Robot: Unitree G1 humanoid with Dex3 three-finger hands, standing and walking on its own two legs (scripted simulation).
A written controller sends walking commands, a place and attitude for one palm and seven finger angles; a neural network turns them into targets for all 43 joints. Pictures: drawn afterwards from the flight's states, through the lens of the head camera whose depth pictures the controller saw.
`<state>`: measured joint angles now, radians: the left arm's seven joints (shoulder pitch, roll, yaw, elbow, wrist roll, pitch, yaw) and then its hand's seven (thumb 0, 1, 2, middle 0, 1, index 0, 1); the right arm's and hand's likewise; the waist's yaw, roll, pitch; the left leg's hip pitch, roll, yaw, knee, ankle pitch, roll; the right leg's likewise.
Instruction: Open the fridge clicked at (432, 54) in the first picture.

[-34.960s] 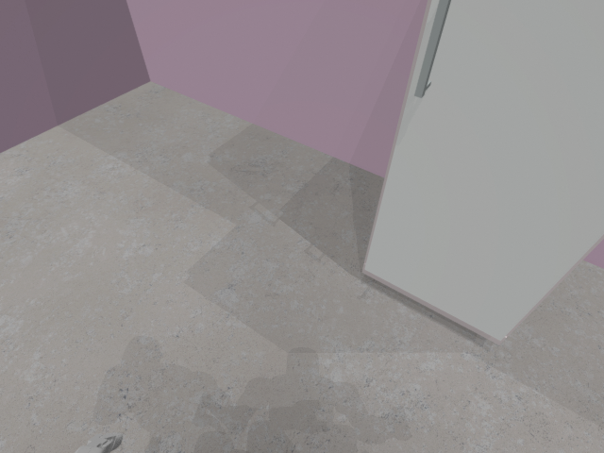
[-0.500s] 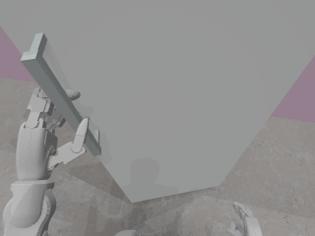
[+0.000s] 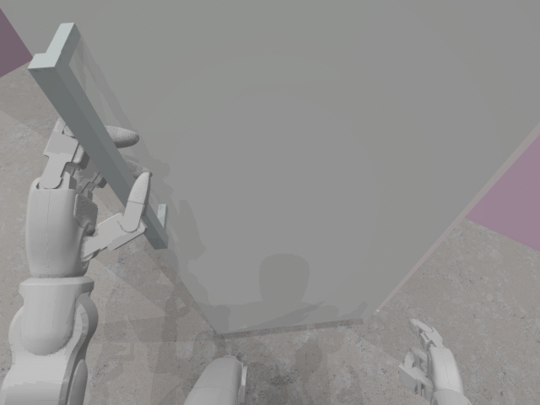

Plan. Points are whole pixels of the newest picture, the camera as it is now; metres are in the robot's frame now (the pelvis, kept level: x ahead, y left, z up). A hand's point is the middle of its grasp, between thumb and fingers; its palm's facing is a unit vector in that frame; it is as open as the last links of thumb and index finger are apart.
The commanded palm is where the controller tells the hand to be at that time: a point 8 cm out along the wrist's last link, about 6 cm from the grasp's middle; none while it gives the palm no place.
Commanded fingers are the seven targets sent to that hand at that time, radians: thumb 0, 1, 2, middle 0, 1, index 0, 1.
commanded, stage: walk backward, drawing the door open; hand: left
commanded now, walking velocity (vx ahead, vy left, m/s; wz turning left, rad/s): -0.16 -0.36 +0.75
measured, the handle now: (126, 166) +0.32 +0.16 +0.21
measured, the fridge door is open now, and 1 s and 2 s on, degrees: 39 69 74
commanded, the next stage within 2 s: stop walking and hold the door back in 1.06 s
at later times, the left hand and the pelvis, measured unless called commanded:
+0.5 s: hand (163, 304) +0.19 +0.10 +0.20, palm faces +0.58 -0.78 -0.25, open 6.8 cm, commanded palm +0.13 +0.12 +0.20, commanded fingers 0.00 0.90 0.90 -0.45 -1.40 -0.45 -1.40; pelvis -0.02 -0.19 -0.01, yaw +20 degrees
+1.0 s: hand out of the picture +0.08 +0.02 +0.20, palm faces +0.76 -0.61 -0.24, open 6.1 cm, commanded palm +0.02 +0.03 +0.20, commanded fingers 0.00 0.90 0.90 -0.45 -1.40 -0.45 -1.40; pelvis -0.01 -0.31 +0.02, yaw +41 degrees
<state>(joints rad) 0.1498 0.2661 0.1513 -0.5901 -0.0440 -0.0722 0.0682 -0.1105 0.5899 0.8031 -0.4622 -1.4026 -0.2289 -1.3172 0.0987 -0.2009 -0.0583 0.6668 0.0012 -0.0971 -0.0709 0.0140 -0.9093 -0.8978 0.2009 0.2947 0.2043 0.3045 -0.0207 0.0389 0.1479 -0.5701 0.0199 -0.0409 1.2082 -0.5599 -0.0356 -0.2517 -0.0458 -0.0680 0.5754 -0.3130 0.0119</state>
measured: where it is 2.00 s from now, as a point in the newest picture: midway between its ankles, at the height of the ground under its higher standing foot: outside the picture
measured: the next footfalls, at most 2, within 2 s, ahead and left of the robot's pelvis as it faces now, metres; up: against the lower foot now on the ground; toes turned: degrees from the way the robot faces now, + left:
left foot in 0.14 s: +0.00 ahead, +0.06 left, +0.00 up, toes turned +14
right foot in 0.50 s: +0.09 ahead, -0.32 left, +0.00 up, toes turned +19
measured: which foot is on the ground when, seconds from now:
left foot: up 0.00-0.12, down 0.14-0.50, up 0.52-0.78, down 0.80-1.00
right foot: down 0.00-0.12, up 0.14-0.48, down 0.50-0.80, up 0.82-1.00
